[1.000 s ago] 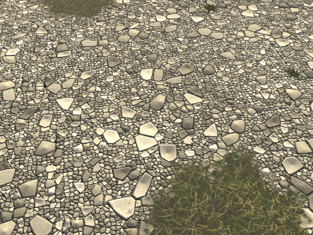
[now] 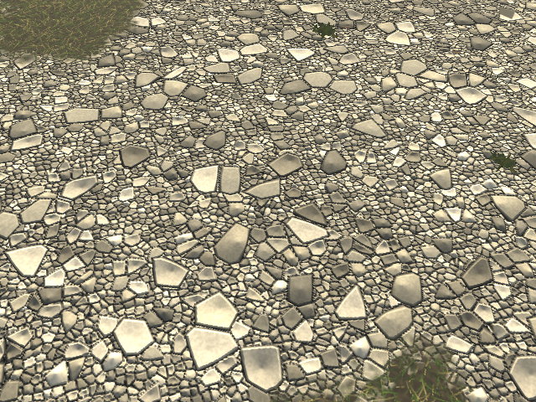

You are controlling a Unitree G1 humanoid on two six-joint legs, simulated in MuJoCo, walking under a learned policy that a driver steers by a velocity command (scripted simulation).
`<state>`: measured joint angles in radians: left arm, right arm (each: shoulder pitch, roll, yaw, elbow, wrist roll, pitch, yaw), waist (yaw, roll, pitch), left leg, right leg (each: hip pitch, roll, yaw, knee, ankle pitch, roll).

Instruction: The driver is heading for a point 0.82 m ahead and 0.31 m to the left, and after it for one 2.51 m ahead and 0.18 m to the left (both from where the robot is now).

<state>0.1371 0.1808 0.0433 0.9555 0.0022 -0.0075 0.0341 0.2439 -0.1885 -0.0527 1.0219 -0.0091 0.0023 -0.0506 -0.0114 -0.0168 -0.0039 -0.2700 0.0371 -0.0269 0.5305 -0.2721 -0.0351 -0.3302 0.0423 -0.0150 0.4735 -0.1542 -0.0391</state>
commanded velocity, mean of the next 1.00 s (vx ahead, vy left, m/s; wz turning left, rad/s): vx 0.05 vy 0.00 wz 0.00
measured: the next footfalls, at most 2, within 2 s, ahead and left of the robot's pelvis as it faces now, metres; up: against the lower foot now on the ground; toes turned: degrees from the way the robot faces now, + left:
right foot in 1.46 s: +0.44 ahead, -0.10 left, +0.00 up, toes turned +1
left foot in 1.96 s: +0.52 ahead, +0.16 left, +0.00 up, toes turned +22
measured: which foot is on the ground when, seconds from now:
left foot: down 0.00-1.00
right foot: down 0.00-1.00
